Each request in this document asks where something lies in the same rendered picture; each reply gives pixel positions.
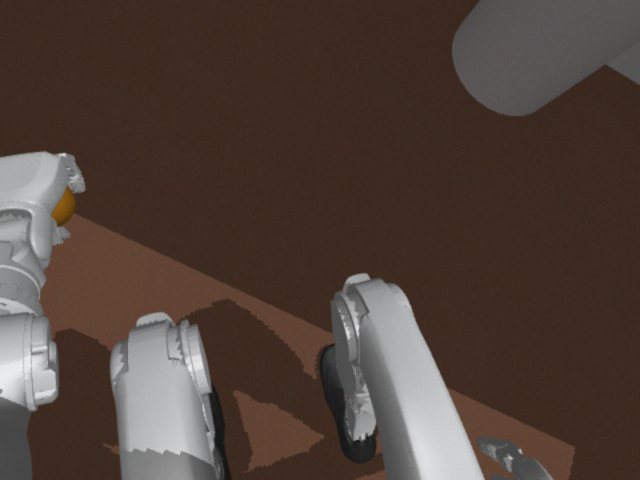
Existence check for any right robot foot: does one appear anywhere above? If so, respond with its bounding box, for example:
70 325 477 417
320 344 376 464

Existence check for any left robot foot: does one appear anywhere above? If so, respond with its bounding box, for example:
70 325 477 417
208 382 232 480

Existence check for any left robot arm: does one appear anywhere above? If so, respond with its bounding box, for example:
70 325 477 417
0 202 59 480

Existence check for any left robot hand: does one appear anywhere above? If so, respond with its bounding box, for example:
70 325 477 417
0 151 86 245

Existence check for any right robot hand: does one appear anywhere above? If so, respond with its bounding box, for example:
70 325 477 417
476 437 553 480

